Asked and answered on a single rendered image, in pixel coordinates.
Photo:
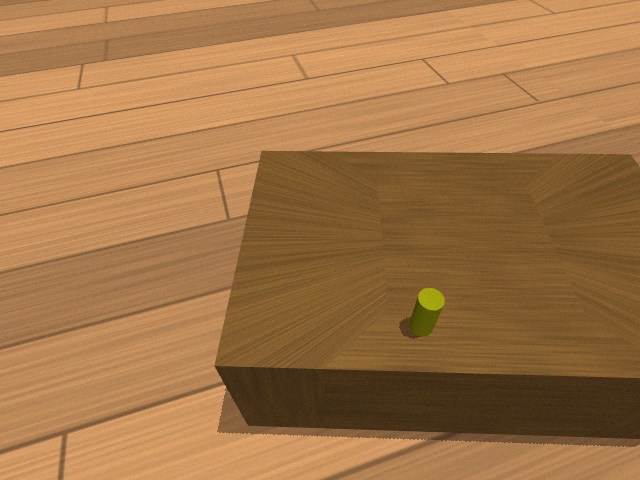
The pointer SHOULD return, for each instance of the can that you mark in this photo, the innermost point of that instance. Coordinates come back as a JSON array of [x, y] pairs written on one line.
[[427, 309]]

